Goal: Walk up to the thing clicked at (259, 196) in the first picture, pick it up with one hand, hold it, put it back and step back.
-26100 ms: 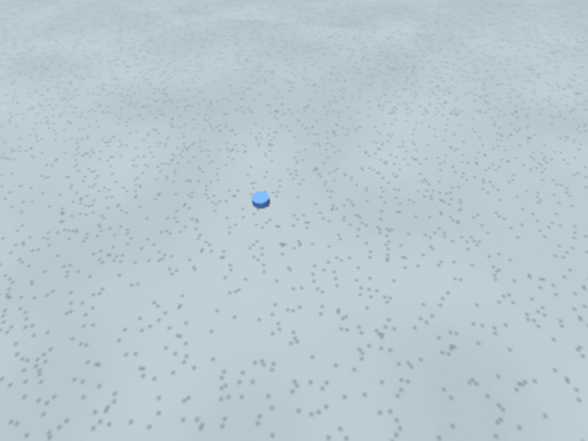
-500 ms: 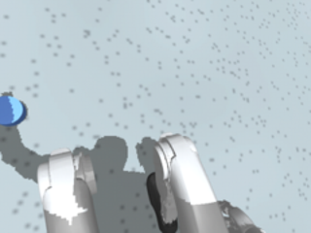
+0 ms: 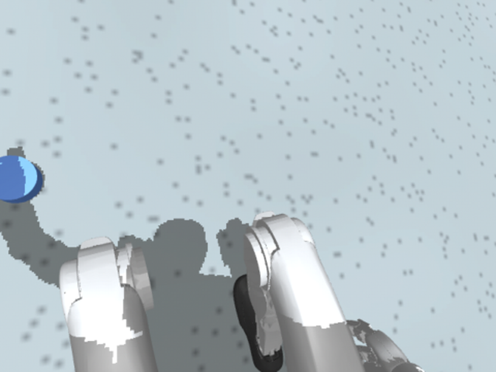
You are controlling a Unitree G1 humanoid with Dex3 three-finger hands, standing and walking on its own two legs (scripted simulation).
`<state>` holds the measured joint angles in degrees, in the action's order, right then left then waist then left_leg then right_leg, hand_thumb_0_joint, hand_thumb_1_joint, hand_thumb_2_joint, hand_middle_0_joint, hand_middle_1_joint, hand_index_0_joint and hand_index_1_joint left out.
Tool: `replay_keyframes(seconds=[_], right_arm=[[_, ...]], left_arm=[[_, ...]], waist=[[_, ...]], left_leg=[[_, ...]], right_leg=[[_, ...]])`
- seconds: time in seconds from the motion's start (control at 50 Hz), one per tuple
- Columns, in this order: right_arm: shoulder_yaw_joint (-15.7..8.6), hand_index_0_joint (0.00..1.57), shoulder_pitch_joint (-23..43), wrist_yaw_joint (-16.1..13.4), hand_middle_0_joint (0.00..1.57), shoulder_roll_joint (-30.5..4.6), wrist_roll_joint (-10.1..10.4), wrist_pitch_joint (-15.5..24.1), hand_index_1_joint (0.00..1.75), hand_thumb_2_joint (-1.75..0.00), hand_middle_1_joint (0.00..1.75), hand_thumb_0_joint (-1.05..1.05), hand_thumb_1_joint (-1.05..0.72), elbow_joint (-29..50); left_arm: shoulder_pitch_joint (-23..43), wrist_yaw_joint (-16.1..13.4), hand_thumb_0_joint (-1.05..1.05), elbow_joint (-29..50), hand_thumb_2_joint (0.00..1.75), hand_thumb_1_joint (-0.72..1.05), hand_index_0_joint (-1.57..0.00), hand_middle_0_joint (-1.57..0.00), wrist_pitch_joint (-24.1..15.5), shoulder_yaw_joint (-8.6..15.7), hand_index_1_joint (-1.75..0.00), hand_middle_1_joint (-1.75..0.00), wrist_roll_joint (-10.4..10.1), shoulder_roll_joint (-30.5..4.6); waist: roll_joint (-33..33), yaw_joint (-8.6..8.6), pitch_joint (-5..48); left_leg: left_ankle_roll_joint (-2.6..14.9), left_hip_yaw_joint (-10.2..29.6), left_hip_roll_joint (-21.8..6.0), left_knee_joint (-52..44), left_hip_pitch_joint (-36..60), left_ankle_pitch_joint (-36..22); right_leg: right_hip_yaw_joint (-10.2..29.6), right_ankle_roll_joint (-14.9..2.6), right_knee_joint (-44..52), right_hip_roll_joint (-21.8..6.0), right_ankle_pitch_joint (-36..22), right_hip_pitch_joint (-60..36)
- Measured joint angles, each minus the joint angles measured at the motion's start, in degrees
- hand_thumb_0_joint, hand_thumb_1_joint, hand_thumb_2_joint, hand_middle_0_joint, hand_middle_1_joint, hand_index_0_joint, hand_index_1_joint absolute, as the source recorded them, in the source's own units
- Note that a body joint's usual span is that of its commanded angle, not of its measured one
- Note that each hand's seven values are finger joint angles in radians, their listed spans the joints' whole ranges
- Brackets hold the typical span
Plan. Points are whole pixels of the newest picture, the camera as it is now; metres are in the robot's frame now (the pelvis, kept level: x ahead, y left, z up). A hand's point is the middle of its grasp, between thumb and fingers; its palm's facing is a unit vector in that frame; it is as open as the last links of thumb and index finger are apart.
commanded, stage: approach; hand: left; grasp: from above
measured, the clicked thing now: (14, 179) +0.45 +0.34 -0.30
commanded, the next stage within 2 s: close in in 0.62 s
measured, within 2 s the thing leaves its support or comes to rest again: neither
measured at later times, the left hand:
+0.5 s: hand (10, 157) +0.45 +0.31 -0.18, palm faces -0.41 -0.09 -0.91, open 14.0 cm
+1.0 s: hand (1, 177) +0.43 +0.33 -0.21, palm faces -0.46 -0.15 -0.87, open 14.0 cm
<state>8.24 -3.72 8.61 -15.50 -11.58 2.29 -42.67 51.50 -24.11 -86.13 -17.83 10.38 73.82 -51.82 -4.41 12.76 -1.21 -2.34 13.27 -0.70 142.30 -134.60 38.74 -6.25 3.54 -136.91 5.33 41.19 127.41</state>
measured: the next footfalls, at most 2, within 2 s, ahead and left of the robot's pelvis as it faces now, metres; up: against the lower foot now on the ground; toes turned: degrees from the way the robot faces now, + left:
none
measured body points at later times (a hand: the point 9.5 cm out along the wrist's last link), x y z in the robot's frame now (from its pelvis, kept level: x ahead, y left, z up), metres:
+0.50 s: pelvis +0.00 +0.00 +0.00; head +0.24 +0.09 +0.37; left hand +0.47 +0.31 -0.13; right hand +0.07 -0.26 -0.09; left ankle +0.07 +0.14 -0.28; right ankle +0.10 -0.12 -0.28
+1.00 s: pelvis +0.00 +0.00 +0.00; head +0.25 +0.12 +0.36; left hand +0.45 +0.34 -0.16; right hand +0.09 -0.26 -0.08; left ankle +0.07 +0.14 -0.28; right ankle +0.10 -0.12 -0.28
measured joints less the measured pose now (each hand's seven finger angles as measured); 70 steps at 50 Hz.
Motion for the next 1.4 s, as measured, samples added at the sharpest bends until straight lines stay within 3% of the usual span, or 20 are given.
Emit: replay_keyframes(seconds=[0.08,0.26,0.44,0.54,0.64,0.72,0.78,0.9,1.0,1.14,1.24,1.4], right_arm=[[0.17,0.20,-0.31,-0.12,0.20,-0.06,-0.21,0.01,0.30,-0.90,0.30,0.00,-0.91,-0.25],[-0.08,0.20,-1.41,-0.22,0.20,0.49,0.19,1.08,0.30,-0.90,0.30,0.00,-0.91,-0.44],[0.73,0.20,-2.13,0.40,0.20,0.08,0.76,1.55,0.30,-0.90,0.30,0.00,-0.91,1.42],[1.63,0.20,-2.24,0.64,0.20,-0.63,1.31,1.71,0.30,-0.90,0.30,0.00,-0.91,1.85],[2.26,0.20,-2.56,0.28,0.20,-0.91,1.24,1.63,0.30,-0.90,0.30,0.00,-0.91,1.63],[2.18,0.20,-2.98,-0.32,0.20,-0.68,1.02,1.42,0.30,-0.90,0.30,0.00,-0.91,1.07],[1.71,0.20,-3.17,-0.55,0.20,-0.45,0.96,1.15,0.30,-0.90,0.30,0.00,-0.91,0.84],[1.62,0.20,-2.18,-0.44,0.20,-0.26,0.90,0.83,0.30,-0.90,0.30,0.00,-0.91,1.42],[2.30,0.20,-1.06,-0.02,0.20,-0.46,0.47,1.03,0.30,-0.90,0.30,0.00,-0.90,2.52],[3.55,0.20,0.50,0.68,0.20,-0.82,-0.95,2.28,0.30,-0.90,0.30,0.00,-0.90,2.67],[4.82,0.20,0.62,0.86,0.20,-1.14,-2.13,4.15,0.30,-0.90,0.30,0.00,-0.90,2.42],[7.22,0.20,-0.70,1.84,0.20,-1.42,-3.56,6.86,0.30,-0.90,0.30,0.00,-0.90,1.61]], left_arm=[[0.26,-0.30,0.00,-0.44,1.02,-0.55,-0.08,-0.09,-0.13,-0.70,-1.06,-1.05,0.15,-0.46],[2.77,-1.91,0.00,0.83,0.99,-0.52,-0.09,-0.09,1.17,-6.55,-1.07,-1.08,0.73,2.56],[5.76,-5.80,0.00,-2.77,0.98,-0.52,-0.09,-0.08,7.47,-4.01,-1.07,-1.08,0.67,5.83],[6.06,-3.64,0.00,-5.33,0.98,-0.52,-0.09,-0.09,10.23,-3.46,-1.06,-1.07,-2.63,4.92],[4.38,0.63,0.00,-3.85,0.98,-0.52,-0.10,-0.09,8.91,-2.94,-1.06,-1.07,-5.65,3.08],[3.68,3.07,0.00,-1.25,0.97,-0.53,-0.10,-0.09,5.98,-3.41,-1.06,-1.07,-5.40,1.51],[3.47,3.22,0.00,0.65,0.97,-0.53,-0.10,-0.09,3.90,-4.47,-1.06,-1.07,-4.67,0.79],[3.92,1.36,0.00,-0.76,0.98,-0.53,-0.09,-0.08,1.89,-6.05,-1.05,-1.06,-3.01,1.14],[3.22,-1.75,0.00,-1.70,0.98,-0.52,-0.09,-0.09,1.10,-4.29,-1.05,-1.06,-0.30,1.79],[5.54,-7.38,0.00,-9.01,0.98,-0.52,-0.09,-0.08,2.18,-3.95,-1.03,-1.04,2.52,0.28],[7.27,-9.75,0.00,-13.20,0.97,-0.50,-0.09,-0.08,3.43,-4.43,-1.03,-1.03,2.16,-1.68],[7.73,-10.74,0.00,-13.44,0.95,-0.48,-0.10,-0.08,3.99,-3.99,-1.03,-1.04,0.11,-3.88]], waist=[[-0.26,0.21,-0.21],[-0.69,1.01,0.55],[1.50,4.00,1.61],[2.38,4.47,0.40],[1.86,3.72,-1.40],[1.09,2.60,-1.76],[0.66,1.90,-1.45],[-0.09,1.84,-0.95],[-0.95,2.55,-1.03],[-2.13,4.38,-1.73],[-2.74,5.65,-3.34],[-3.83,6.94,-6.03]], left_leg=[[0.03,0.02,0.07,0.21,-0.01,-0.03],[0.06,-0.23,0.18,0.00,-0.43,-0.15],[0.10,-0.48,-0.35,-1.17,-0.78,-0.37],[0.44,-0.93,-0.92,-1.49,-0.50,-0.68],[0.38,-1.25,-0.97,-1.35,0.03,-0.81],[-0.04,-1.00,-0.54,-0.98,0.00,-0.57],[-0.27,-0.63,-0.21,-0.56,-0.10,-0.06],[-0.09,0.12,0.05,-0.14,0.29,0.96],[0.07,0.61,0.13,-0.05,0.46,0.88],[0.21,0.85,0.07,0.84,-0.29,-0.29],[0.42,0.99,-0.17,1.69,-1.26,-1.02],[0.34,1.82,-0.53,3.12,-1.43,0.11]], right_leg=[[-0.02,-0.04,-0.17,-0.03,0.03,-0.09],[0.11,-0.39,-0.06,-0.21,0.06,0.23],[0.28,-0.37,0.98,0.03,-0.65,1.15],[0.72,0.10,1.07,0.48,-1.43,1.55],[1.02,0.06,0.57,0.50,-1.56,1.36],[0.82,-0.15,0.14,0.16,-0.97,1.13],[0.50,-0.20,-0.07,-0.08,-0.21,0.78],[-0.19,-0.16,0.31,-0.23,0.90,-0.45],[-0.70,-0.44,0.72,-0.23,0.66,-0.98],[-0.82,-0.31,0.01,0.11,-0.65,-0.13],[-0.82,-0.01,-0.62,0.58,-1.67,1.01],[-1.31,0.44,-1.37,1.16,-1.27,1.29]])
